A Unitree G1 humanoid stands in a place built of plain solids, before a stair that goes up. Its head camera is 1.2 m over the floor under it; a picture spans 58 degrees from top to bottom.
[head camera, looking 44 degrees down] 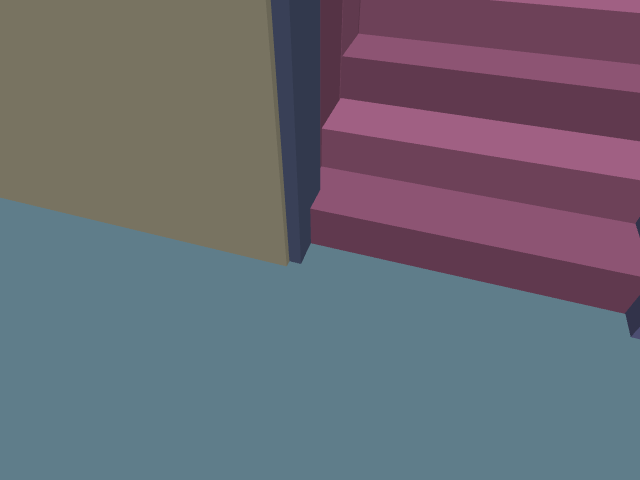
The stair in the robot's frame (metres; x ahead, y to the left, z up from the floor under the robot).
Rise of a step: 0.18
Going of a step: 0.27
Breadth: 1.17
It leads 18 degrees to the right of straight ahead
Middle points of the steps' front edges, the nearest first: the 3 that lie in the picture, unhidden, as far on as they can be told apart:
1.06 -0.48 0.18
1.32 -0.56 0.35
1.57 -0.64 0.53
